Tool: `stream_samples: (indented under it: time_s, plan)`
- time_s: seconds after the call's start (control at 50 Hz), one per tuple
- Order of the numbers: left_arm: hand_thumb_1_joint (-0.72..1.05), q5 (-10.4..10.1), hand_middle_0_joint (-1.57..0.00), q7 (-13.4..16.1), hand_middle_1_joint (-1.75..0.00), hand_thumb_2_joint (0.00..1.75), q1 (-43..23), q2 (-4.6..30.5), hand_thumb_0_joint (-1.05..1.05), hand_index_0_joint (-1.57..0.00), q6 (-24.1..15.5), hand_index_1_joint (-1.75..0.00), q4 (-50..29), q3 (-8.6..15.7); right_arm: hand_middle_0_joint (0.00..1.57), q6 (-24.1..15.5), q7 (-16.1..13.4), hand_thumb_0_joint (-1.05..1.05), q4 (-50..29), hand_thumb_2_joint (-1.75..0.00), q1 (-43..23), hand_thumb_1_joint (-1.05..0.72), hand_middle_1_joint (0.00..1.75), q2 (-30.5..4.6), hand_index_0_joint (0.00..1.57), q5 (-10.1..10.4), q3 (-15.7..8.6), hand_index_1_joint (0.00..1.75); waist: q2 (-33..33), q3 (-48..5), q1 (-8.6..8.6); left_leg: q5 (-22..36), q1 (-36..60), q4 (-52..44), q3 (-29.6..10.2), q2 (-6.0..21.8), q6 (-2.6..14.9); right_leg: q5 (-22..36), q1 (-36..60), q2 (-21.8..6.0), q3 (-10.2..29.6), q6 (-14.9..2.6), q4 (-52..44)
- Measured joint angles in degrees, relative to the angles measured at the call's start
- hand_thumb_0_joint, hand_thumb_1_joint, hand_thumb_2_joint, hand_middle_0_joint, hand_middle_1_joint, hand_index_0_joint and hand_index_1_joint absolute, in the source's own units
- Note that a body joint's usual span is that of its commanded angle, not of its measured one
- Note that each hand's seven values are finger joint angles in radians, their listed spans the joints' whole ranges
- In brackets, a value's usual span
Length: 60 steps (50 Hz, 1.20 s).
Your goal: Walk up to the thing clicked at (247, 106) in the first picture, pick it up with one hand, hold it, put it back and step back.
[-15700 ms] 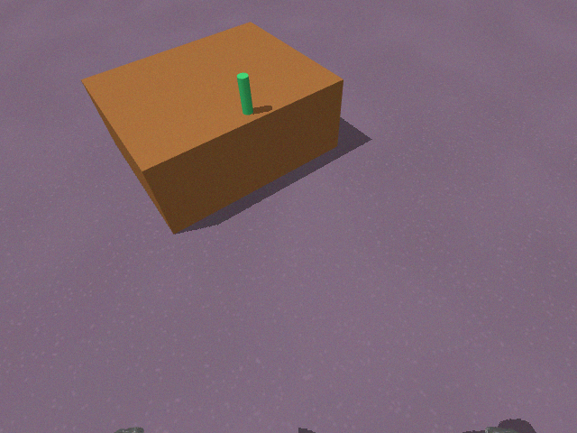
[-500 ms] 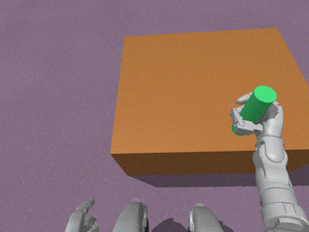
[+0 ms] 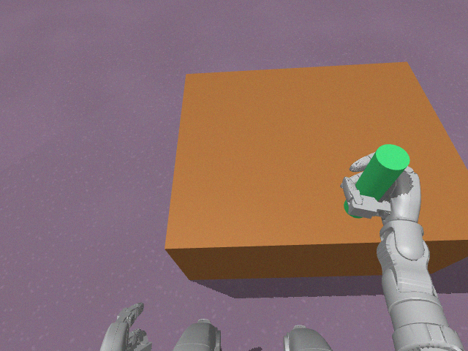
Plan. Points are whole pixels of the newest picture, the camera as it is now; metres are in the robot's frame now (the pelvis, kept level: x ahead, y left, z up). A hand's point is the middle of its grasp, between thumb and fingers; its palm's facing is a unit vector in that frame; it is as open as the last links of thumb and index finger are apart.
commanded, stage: hold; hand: right
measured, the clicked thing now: (371, 185) +0.35 -0.19 +0.06
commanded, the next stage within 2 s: none
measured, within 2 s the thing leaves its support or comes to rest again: neither
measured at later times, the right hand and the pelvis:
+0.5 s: hand (364, 193) +0.34 -0.17 +0.06, palm faces +0.18 +0.98 +0.01, open 5.8 cm; pelvis +0.00 +0.00 +0.01, yaw +0 degrees
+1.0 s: hand (361, 199) +0.32 -0.16 +0.07, palm faces +0.19 +0.98 +0.02, open 5.8 cm; pelvis +0.00 +0.01 +0.01, yaw +0 degrees
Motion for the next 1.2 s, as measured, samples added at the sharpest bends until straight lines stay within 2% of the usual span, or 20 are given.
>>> stream_samples:
  time_s: [0.8, 1.2]
  plan:
    - [0.91, -0.39, -0.20, 0.19, -0.31, 0.90, -1.23, -0.65, 0.01, -0.21, -0.14, -0.31, -0.09, -0.74, 0.98, 1.42, -1.17, -0.01, -5.74, -1.22, 5.39, -0.05, 1.17, 1.24, 1.00, 0.38, 2.90, 1.17, -0.34, 1.01, -1.14, 1.84, 5.60, -3.97, 0.08, 0.18, 0.12, 2.16, 5.70, 0.22, -0.10, 0.11, -4.39]
    - [0.90, -0.08, -0.20, 0.55, -0.31, 0.90, -1.81, -0.56, 0.01, -0.21, -0.70, -0.31, 0.22, -0.60, 0.98, 1.37, -0.81, -0.01, -6.24, -1.22, 6.46, -0.05, 1.17, 1.23, 1.00, 0.40, 2.34, 1.17, -0.23, 1.24, -1.06, 1.73, 5.72, -3.77, 0.16, 0.03, 0.38, 2.24, 5.98, 0.06, -0.02, 0.37, -4.54]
